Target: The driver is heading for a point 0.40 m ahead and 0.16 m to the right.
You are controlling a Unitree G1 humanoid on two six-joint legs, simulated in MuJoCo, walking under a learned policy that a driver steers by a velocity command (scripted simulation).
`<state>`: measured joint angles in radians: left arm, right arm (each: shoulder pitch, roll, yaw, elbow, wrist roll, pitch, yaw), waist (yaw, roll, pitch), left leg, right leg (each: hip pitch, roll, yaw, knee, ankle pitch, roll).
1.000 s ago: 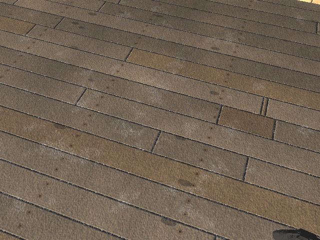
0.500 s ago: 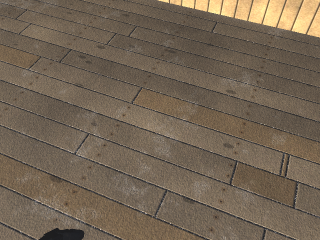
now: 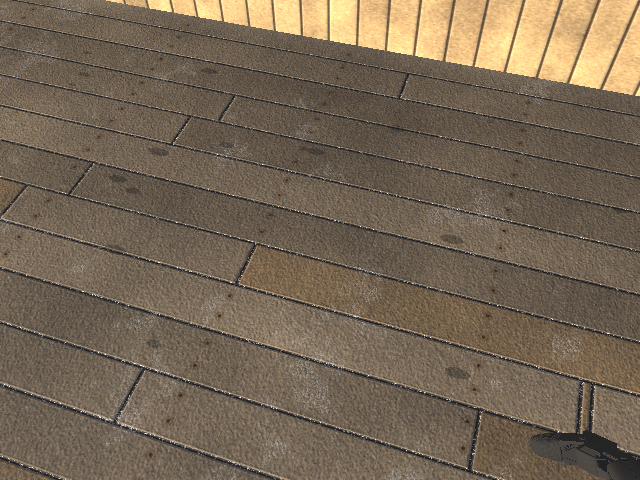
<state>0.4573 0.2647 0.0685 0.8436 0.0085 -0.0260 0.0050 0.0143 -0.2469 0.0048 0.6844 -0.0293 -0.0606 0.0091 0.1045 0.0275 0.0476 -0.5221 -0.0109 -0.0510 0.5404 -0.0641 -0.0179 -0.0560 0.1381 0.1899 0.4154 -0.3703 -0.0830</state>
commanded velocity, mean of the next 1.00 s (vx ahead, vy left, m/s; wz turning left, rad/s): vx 0.06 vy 0.00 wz -0.58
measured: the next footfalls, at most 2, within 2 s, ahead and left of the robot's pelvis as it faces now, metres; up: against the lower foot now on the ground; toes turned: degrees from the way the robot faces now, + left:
left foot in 0.02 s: +0.18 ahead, +0.11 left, +0.00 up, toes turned -4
right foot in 0.50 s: +0.07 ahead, -0.10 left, +0.00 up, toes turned -20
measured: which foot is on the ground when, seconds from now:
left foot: up 0.00-0.00, down 0.02-0.50, up 0.52-0.96, down 0.98-1.00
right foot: down 0.00-0.04, up 0.06-0.48, down 0.50-0.98, up 1.00-1.00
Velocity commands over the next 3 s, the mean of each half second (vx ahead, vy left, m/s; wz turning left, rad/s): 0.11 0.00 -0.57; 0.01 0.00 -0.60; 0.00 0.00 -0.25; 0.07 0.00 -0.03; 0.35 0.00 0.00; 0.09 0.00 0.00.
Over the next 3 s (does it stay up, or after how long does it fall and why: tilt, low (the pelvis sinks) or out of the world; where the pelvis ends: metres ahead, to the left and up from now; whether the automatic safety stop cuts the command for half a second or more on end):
stays up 0.32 -0.18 0.01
